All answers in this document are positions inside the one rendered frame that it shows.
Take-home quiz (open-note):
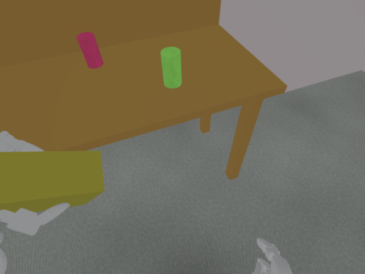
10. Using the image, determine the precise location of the sponge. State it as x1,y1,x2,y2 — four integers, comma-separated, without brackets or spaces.
0,151,104,213

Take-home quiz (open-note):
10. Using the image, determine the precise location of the table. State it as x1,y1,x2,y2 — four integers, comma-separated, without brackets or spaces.
0,0,287,180

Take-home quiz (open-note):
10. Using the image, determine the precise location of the robot right hand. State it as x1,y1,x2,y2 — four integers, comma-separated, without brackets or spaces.
252,238,292,274

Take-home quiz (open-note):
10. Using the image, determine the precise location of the robot left hand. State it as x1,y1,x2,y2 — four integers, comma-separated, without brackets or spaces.
0,131,70,236

